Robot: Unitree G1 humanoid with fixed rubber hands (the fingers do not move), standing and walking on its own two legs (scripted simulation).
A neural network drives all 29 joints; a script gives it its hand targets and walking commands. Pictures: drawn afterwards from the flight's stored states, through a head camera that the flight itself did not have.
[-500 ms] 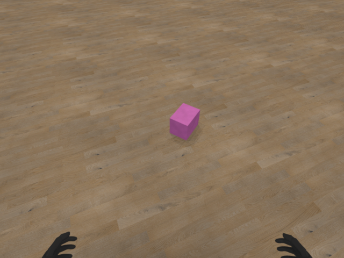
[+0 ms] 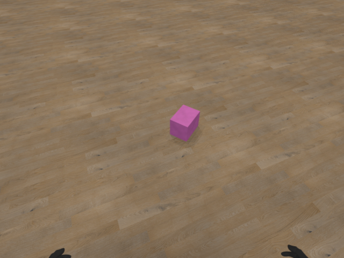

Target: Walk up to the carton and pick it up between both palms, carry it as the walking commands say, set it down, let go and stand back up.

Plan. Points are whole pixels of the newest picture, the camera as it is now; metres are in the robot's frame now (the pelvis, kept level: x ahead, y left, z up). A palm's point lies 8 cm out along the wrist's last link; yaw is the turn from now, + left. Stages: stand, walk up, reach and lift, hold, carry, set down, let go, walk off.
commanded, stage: walk up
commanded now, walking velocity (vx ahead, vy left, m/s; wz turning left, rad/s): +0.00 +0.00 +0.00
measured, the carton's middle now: (184, 122) +1.20 -0.12 -0.70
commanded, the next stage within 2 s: none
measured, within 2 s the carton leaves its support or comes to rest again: neither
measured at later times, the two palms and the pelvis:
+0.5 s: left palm out of the picture +0.09 +0.24 -0.12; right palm out of the picture +0.03 -0.30 -0.13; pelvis +0.01 -0.03 +0.00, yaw +0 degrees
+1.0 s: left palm out of the picture +0.10 +0.24 -0.16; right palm (229, 176) +0.40 -0.19 -0.15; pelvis +0.23 +0.03 -0.03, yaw +0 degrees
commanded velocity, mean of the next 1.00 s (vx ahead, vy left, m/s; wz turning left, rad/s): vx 0.43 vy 0.03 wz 0.00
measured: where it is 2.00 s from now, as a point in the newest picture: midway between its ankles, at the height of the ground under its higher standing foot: (177, 188)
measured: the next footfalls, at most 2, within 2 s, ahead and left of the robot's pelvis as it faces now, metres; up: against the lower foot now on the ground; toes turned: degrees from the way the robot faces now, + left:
left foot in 0.98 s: +0.39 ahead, +0.14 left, +0.00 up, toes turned +8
right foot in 1.56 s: +0.62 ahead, -0.16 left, +0.00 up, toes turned -6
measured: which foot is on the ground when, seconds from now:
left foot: down 0.00-0.48, up 0.50-0.96, down 0.98-1.00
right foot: down 0.00-0.98, up 1.00-1.00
